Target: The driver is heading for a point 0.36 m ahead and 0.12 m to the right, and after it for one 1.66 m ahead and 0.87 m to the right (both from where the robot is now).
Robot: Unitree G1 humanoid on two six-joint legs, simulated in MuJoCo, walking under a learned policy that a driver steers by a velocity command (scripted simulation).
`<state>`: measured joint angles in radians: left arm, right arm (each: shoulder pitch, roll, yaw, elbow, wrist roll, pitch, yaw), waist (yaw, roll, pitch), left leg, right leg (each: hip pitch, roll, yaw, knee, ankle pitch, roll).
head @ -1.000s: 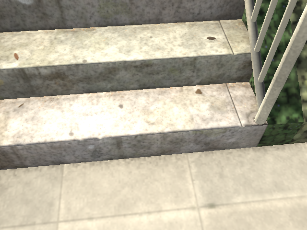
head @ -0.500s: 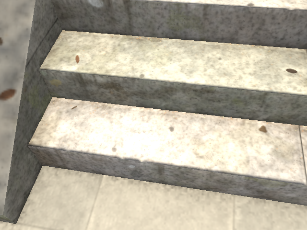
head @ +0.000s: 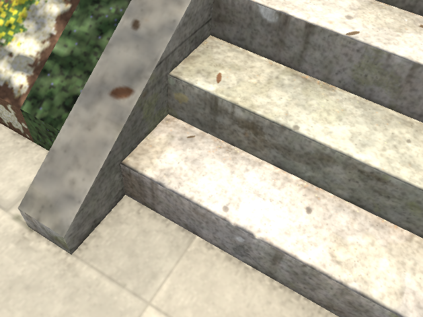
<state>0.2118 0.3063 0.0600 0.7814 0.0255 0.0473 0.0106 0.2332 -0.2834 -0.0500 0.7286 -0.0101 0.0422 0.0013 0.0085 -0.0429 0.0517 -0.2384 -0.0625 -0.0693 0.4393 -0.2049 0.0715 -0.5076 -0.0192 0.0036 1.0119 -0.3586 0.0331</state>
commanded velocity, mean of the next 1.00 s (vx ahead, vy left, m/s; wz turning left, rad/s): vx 0.18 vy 0.00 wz -0.31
